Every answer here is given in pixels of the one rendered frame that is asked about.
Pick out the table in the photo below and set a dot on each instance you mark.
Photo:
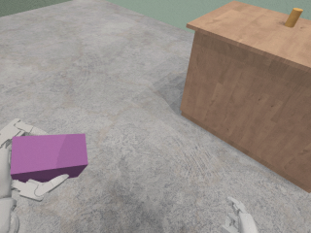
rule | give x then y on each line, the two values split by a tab
249	83

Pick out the sponge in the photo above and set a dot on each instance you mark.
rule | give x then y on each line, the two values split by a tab
44	157

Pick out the robot left hand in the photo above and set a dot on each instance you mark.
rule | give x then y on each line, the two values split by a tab
32	189

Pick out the robot right hand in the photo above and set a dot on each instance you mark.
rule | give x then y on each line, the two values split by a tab
242	223

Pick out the robot left forearm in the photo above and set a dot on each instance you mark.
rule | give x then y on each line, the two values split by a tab
9	221

